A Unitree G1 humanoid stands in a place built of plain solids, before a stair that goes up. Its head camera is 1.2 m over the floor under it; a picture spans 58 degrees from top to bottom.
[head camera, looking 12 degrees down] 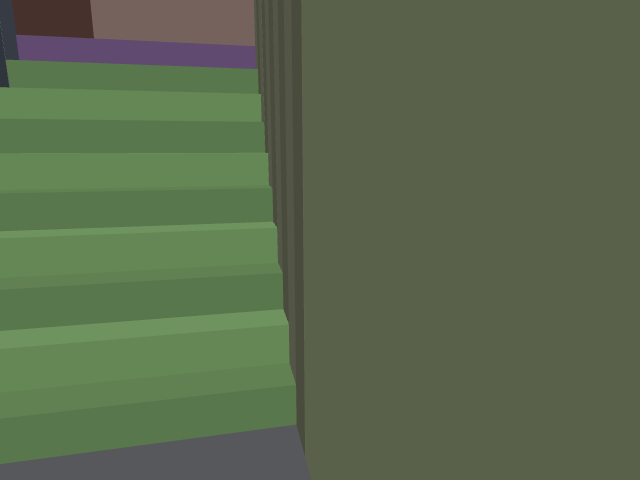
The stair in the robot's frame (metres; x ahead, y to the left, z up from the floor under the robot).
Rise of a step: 0.20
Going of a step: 0.20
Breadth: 1.60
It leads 12 degrees to the left of straight ahead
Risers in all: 10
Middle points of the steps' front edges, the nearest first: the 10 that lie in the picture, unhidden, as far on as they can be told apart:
1.54 0.89 0.20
1.74 0.93 0.39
1.93 0.97 0.59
2.13 1.01 0.78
2.33 1.06 0.98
2.53 1.10 1.17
2.72 1.14 1.37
2.92 1.19 1.56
3.12 1.23 1.76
3.31 1.27 1.95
